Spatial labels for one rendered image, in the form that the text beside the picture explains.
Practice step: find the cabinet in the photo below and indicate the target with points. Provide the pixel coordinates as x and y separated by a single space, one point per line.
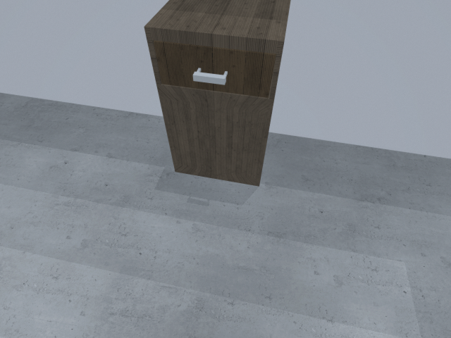
214 134

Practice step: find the handle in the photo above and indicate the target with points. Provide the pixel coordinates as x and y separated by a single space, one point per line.
210 78

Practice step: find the drawer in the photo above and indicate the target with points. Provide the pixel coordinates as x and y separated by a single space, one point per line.
249 72

